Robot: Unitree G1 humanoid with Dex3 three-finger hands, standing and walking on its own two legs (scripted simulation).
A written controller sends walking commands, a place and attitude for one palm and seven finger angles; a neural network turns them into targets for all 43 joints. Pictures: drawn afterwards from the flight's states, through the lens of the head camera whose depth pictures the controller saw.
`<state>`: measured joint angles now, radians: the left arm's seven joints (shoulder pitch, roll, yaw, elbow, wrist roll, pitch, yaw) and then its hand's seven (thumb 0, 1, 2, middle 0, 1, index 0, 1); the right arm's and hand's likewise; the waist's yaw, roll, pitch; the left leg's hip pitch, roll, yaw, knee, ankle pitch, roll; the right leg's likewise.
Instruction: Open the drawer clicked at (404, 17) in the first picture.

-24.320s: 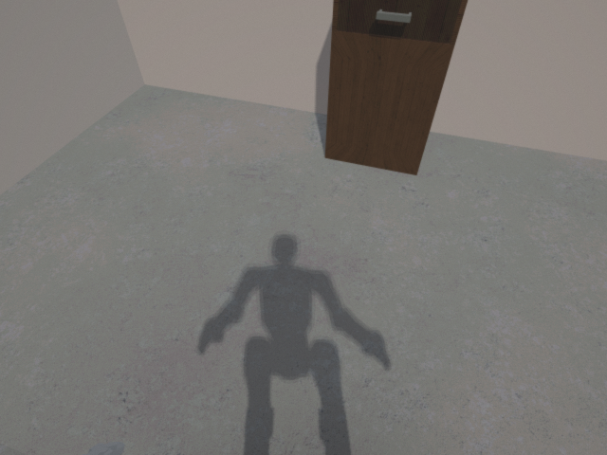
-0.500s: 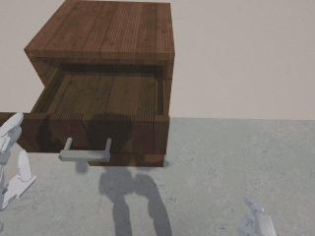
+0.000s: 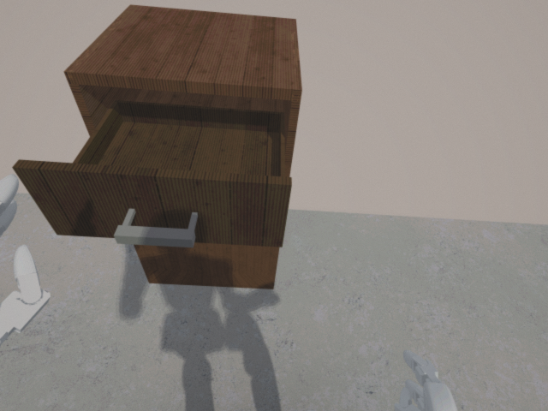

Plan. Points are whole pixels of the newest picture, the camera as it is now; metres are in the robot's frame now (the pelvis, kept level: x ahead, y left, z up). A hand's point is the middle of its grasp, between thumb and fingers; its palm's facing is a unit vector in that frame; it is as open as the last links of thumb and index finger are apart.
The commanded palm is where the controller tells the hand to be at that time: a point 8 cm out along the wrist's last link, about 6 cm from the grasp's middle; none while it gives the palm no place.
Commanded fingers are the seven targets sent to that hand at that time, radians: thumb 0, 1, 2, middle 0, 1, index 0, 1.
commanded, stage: step back with the hand held close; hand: left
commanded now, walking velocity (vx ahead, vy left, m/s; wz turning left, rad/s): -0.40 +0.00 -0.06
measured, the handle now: (159, 226) +0.42 +0.22 +0.00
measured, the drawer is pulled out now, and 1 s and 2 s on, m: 0.27 0.27 0.27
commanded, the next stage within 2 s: stop stepping back and stand still in 0.26 s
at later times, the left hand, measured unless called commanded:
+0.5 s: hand out of the picture +0.07 +0.22 +0.16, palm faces +0.29 -0.83 -0.48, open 7.4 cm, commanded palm +0.01 +0.26 +0.19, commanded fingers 0.00 0.90 0.90 -0.20 -0.30 -0.20 -0.30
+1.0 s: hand out of the picture +0.04 +0.22 +0.17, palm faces +0.36 -0.81 -0.47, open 7.4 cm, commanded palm -0.02 +0.26 +0.19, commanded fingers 0.00 0.90 0.90 -0.20 -0.30 -0.20 -0.30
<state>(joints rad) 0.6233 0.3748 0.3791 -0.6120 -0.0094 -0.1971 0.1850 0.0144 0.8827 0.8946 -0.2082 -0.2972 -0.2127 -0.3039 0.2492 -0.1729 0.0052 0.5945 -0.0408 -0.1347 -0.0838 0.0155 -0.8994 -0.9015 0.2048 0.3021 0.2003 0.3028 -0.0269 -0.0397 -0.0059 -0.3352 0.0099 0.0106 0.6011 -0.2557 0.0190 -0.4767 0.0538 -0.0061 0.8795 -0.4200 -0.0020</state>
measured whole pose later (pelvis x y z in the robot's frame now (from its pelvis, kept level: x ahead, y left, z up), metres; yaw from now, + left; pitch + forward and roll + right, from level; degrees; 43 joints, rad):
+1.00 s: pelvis -0.16 -0.02 +0.00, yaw -1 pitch +0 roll +0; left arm 0.64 0.41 0.40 -0.58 -0.02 -0.20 0.16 0.01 0.88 0.89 -0.21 -0.30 -0.21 -0.30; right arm 0.29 -0.16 0.04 0.63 0.00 -0.14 -0.05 0.01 -0.90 -0.90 0.20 0.30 0.20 0.30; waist -0.03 -0.04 -0.03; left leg -0.27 0.02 0.06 0.55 -0.28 0.02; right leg -0.27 -0.01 -0.06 0.52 -0.27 -0.02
